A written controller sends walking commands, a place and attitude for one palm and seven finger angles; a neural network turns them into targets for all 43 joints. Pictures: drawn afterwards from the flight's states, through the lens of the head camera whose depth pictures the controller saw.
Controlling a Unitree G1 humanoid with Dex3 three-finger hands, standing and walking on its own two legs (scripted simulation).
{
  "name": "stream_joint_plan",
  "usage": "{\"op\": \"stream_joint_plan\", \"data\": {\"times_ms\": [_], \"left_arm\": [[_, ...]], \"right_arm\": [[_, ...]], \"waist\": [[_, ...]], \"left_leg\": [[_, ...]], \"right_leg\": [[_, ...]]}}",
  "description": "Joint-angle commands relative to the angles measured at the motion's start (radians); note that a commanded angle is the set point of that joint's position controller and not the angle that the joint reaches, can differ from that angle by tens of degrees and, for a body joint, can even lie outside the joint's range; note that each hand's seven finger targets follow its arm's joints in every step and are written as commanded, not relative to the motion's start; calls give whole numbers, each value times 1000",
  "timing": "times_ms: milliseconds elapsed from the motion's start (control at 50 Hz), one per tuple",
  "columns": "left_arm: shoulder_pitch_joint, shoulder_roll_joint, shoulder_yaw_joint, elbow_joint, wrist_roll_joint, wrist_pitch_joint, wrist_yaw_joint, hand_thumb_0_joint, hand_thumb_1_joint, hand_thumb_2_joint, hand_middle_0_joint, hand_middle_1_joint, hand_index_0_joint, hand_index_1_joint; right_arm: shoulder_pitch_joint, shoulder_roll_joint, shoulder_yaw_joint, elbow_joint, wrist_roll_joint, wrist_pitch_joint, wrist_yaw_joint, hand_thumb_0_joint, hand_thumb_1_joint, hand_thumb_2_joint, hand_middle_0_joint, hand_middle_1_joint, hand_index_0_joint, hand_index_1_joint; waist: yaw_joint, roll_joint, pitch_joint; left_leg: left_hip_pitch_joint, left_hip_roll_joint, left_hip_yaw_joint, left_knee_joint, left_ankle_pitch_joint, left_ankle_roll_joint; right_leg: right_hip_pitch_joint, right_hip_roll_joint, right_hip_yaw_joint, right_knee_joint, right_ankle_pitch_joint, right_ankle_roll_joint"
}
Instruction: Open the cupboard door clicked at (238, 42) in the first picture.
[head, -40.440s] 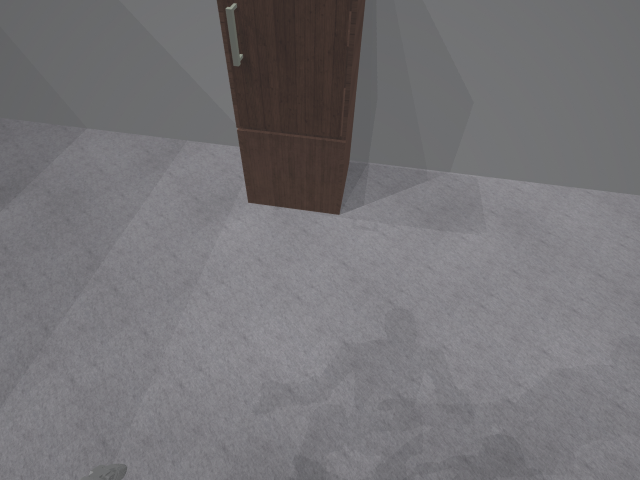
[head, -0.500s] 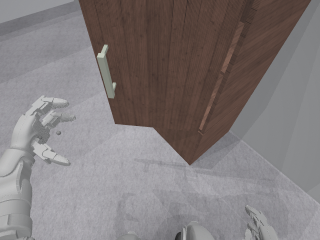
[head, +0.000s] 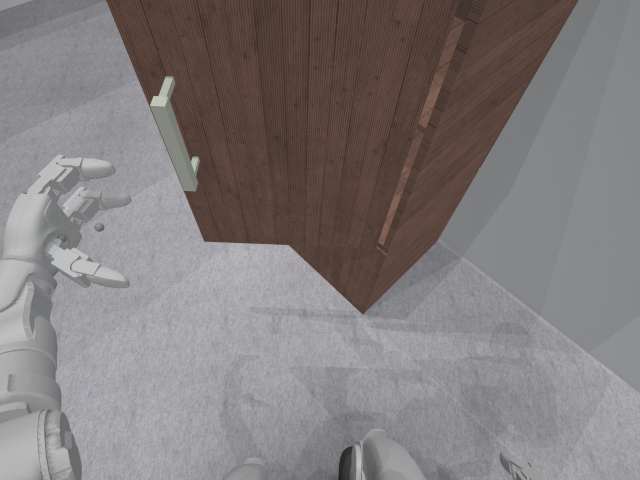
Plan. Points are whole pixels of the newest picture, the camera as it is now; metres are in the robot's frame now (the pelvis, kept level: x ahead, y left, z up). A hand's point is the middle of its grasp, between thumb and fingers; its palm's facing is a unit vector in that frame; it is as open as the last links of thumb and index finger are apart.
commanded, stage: move the hooked fingers beside the handle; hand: left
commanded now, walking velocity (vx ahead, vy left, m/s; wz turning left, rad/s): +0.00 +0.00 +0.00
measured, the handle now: (180, 139) +0.56 +0.20 +0.05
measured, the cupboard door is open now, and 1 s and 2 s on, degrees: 44 44 44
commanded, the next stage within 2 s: slide the fingers in behind the handle in 1.60 s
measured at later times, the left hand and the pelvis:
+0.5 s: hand (119, 180) +0.47 +0.26 +0.06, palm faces -0.05 -1.00 -0.01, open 13.9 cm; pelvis -0.01 +0.01 -0.01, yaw -1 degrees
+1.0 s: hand (134, 151) +0.53 +0.26 +0.05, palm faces -0.06 -1.00 -0.02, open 13.9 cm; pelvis +0.01 +0.02 -0.01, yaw -3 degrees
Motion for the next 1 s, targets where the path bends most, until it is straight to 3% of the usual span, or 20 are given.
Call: {"op": "stream_joint_plan", "data": {"times_ms": [0,60,140,160,260,320,380,400,460,540,620,640,660,760,780,820,860,900,940,980], "left_arm": [[-388,348,81,-137,-10,-74,6,0,-500,300,-300,-1200,-300,-1200],[-463,354,63,-81,3,-80,-2,0,-500,300,-300,-1200,-300,-1200],[-563,360,45,-48,12,-94,-4,0,-500,300,-300,-1200,-300,-1200],[-557,401,76,-35,19,-96,-3,0,-500,300,-300,-1200,-300,-1200],[-581,411,70,8,36,-88,-4,0,-500,300,-300,-1200,-300,-1200],[-644,415,54,51,55,-77,9,0,-500,300,-300,-1200,-300,-1200],[-701,453,71,72,62,-81,19,0,-500,300,-300,-1200,-300,-1200],[-744,442,51,68,70,-81,23,0,-500,300,-300,-1200,-300,-1200],[-750,481,75,71,82,-89,28,0,-500,300,-300,-1200,-300,-1200],[-780,489,68,130,93,-69,34,0,-500,300,-300,-1200,-300,-1200],[-804,517,79,119,118,-64,50,0,-500,300,-300,-1200,-300,-1200],[-820,502,71,113,109,-69,50,0,-500,300,-300,-1200,-300,-1200],[-823,536,98,119,113,-69,52,0,-500,300,-300,-1200,-300,-1200],[-846,554,92,134,138,-58,59,0,-500,300,-300,-1200,-300,-1200],[-844,544,85,159,138,-50,62,0,-500,300,-300,-1200,-300,-1200],[-817,540,84,181,141,-41,64,0,-500,300,-300,-1200,-300,-1200],[-812,578,117,118,136,-56,59,0,-500,300,-300,-1200,-300,-1200],[-756,560,121,82,130,-62,57,0,-500,300,-300,-1200,-300,-1200],[-740,497,91,76,108,-63,50,0,-500,300,-300,-1200,-300,-1200],[-725,527,125,75,101,-56,53,0,-500,300,-300,-1200,-300,-1200]], "right_arm": [[87,-162,-63,-89,1,-17,-9,0,-900,-900,200,300,200,300],[96,-165,-59,-84,1,-1,-8,0,-900,-900,200,300,200,300],[108,-169,-59,-78,-1,14,-7,0,-900,-900,200,300,200,300],[120,-174,-61,-74,-3,23,-6,0,-900,-900,200,300,200,300],[138,-174,-57,-73,-7,49,-1,0,-900,-900,200,300,200,300],[147,-179,-54,-68,-8,64,0,0,-900,-900,200,300,200,300],[162,-185,-51,-63,-11,75,-2,0,-900,-900,200,300,200,300],[167,-184,-49,-56,-14,77,-2,0,-900,-900,200,300,200,300],[193,-190,-50,-55,-21,90,1,0,-900,-900,200,300,200,300],[207,-191,-43,-57,-23,109,3,0,-900,-900,200,300,200,300],[231,-195,-45,-53,-32,127,8,0,-900,-900,200,300,200,300],[239,-195,-44,-59,-34,129,10,0,-900,-900,200,300,200,300],[247,-201,-47,-51,-36,135,11,0,-900,-900,200,300,200,300],[266,-200,-44,-52,-40,159,17,0,-900,-900,200,300,200,300],[266,-199,-43,-53,-40,162,18,0,-900,-900,200,300,200,300],[266,-200,-39,-61,-40,168,20,0,-900,-900,200,300,200,300],[275,-202,-45,-68,-45,170,21,0,-900,-900,200,300,200,300],[278,-196,-53,-75,-46,174,28,0,-900,-900,200,300,200,300],[279,-191,-54,-80,-43,180,34,0,-900,-900,200,300,200,300],[278,-197,-61,-73,-44,183,35,0,-900,-900,200,300,200,300]], "waist": [[8,96,-378],[-10,73,-373],[-30,108,-384],[-19,98,-425],[-27,125,-453],[-52,119,-392],[-61,134,-425],[-77,142,-427],[-66,168,-495],[-89,149,-442],[-92,204,-498],[-102,202,-506],[-100,184,-529],[-107,224,-521],[-121,192,-496],[-115,182,-471],[-96,229,-546],[-82,240,-587],[-93,221,-557],[-88,193,-537]], "left_leg": [[-31,-17,-27,-135,352,-2],[-45,-14,-32,-125,352,1],[-34,-12,-37,-106,349,1],[-31,-12,-39,-105,360,0],[-33,-9,-40,-91,411,-1],[-65,-6,-45,-93,339,1],[-67,-6,-49,-81,336,2],[-65,-5,-52,-78,336,3],[-15,-1,-65,-70,423,-10],[-67,0,-63,-61,396,-1],[-15,6,-70,-50,467,-8],[5,9,-78,-44,509,-14],[5,14,-78,-37,523,-15],[16,18,-79,-34,556,-17],[-14,17,-74,-29,531,-10],[-50,14,-69,-37,496,-5],[13,19,-78,-36,587,-16],[61,23,-80,-27,679,-23],[78,28,-84,-27,710,-24],[47,28,-78,-30,685,-18]], "right_leg": [[408,21,92,-48,215,-4],[386,25,87,-37,218,-5],[331,30,83,-28,193,-8],[355,30,87,-25,203,-6],[343,33,83,-10,248,-5],[284,33,76,-20,176,-1],[277,37,80,-14,170,-3],[264,37,78,-13,170,-1],[267,42,69,5,210,-7],[248,46,66,3,208,-8],[224,45,63,8,233,-5],[206,51,53,18,247,-9],[219,52,56,17,261,-5],[206,56,55,15,275,-5],[207,57,56,12,278,-2],[222,56,56,8,269,-3],[241,58,54,20,313,-8],[250,59,52,22,356,-7],[225,66,43,20,360,-9],[253,65,49,12,373,-4]]}}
